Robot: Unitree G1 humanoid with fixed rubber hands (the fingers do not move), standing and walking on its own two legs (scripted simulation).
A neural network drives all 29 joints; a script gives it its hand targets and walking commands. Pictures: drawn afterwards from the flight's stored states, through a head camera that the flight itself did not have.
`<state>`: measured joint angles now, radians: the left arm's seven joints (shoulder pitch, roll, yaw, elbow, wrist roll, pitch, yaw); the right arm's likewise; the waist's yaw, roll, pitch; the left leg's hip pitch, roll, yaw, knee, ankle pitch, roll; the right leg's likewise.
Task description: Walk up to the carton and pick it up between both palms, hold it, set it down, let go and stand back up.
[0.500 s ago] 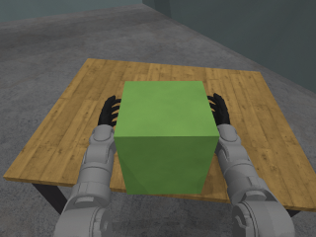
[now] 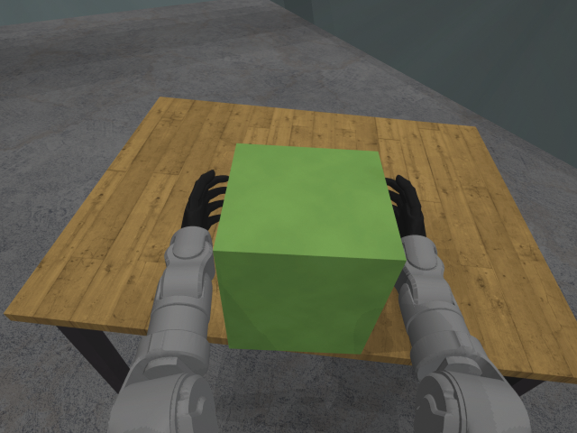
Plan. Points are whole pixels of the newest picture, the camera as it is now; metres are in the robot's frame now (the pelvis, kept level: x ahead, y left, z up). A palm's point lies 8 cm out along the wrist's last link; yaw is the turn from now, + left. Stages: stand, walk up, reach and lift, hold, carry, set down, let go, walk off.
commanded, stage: set down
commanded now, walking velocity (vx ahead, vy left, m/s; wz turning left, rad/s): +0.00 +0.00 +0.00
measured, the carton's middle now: (301, 253) +0.37 +0.02 +0.05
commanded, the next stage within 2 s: none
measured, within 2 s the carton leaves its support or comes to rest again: neither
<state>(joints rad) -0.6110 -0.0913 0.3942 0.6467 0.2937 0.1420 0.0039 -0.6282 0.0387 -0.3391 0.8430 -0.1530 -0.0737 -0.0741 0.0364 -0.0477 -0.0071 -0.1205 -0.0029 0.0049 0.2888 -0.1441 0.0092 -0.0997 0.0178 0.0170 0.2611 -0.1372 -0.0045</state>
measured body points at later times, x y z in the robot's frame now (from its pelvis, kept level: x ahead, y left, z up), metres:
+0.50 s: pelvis +0.00 +0.00 +0.00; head +0.00 +0.03 +0.45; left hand +0.39 +0.17 +0.09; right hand +0.40 -0.14 +0.10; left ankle +0.01 +0.11 -0.75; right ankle +0.00 -0.11 -0.75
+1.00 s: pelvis +0.00 +0.00 +0.00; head +0.04 +0.02 +0.44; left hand +0.39 +0.18 +0.04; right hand +0.40 -0.14 +0.05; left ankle +0.01 +0.11 -0.75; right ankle +0.00 -0.11 -0.75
